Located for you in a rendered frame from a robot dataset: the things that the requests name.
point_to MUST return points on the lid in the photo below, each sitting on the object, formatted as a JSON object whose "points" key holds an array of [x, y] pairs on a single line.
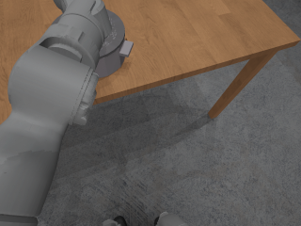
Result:
{"points": [[114, 39]]}

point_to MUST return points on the robot left hand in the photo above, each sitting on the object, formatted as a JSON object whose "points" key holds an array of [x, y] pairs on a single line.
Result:
{"points": [[58, 4]]}

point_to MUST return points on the pot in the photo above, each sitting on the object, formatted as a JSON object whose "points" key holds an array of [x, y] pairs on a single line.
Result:
{"points": [[110, 64]]}

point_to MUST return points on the robot left upper arm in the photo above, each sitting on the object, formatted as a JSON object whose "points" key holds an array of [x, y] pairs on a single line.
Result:
{"points": [[49, 93]]}

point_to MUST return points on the left robot forearm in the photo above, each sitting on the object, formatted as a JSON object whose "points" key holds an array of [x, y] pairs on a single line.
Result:
{"points": [[79, 35]]}

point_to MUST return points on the robot right thigh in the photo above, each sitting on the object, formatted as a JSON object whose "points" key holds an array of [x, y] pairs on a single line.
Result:
{"points": [[171, 220]]}

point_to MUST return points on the left robot foot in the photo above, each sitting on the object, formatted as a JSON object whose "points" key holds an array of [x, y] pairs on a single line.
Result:
{"points": [[120, 220]]}

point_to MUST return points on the table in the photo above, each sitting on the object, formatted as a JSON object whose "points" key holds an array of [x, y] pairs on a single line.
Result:
{"points": [[173, 40]]}

